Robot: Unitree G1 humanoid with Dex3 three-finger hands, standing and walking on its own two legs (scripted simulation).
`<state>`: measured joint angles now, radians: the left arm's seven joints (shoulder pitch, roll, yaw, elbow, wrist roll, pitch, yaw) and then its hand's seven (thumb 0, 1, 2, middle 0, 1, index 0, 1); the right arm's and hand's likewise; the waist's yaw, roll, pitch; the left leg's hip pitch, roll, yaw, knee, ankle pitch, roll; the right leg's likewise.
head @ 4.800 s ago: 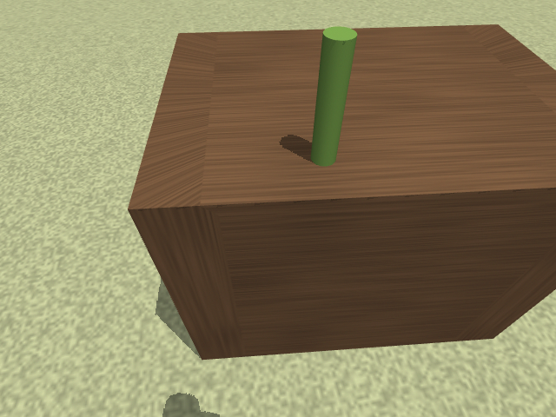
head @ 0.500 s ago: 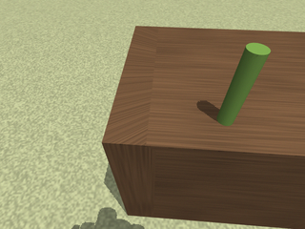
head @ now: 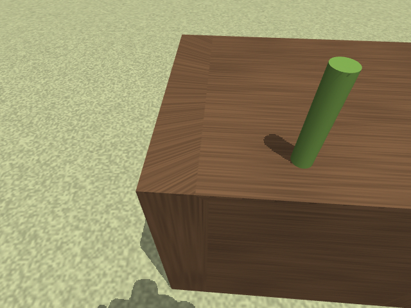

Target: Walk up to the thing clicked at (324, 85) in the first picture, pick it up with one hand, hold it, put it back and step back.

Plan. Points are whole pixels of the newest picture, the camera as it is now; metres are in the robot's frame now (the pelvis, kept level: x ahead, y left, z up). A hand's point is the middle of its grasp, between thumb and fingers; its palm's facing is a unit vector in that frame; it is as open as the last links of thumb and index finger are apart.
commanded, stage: stand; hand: right
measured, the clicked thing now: (319, 121) +0.45 -0.20 +0.14
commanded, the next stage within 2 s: rise first in 1.10 s
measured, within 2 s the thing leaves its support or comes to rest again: neither
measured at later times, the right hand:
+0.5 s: hand out of the picture +0.07 -0.26 -0.16, palm faces -0.04 +0.94 -0.34, open 7.4 cm
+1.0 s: hand out of the picture +0.08 -0.25 -0.16, palm faces -0.04 +0.94 -0.33, open 7.4 cm
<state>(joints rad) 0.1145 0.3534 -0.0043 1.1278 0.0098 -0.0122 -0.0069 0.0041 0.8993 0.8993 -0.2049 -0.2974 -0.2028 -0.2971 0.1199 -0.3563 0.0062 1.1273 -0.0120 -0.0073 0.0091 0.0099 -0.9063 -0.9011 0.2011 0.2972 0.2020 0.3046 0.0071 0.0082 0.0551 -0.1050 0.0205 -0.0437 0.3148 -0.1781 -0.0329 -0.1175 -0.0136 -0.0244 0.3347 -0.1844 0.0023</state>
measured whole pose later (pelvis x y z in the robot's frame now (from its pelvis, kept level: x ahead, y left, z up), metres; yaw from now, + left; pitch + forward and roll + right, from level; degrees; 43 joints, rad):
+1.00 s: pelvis +0.01 +0.00 +0.00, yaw +0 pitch -2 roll +0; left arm 0.11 0.35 -0.01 1.12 0.01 -0.01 0.00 0.00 0.90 0.90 -0.21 -0.30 -0.20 -0.30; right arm 0.12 -0.36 0.01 1.12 -0.01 -0.01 0.01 0.01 -0.91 -0.90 0.20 0.30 0.20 0.30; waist 0.01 0.01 0.05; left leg -0.09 0.02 -0.04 0.31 -0.19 -0.03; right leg -0.11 -0.01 -0.02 0.34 -0.19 0.00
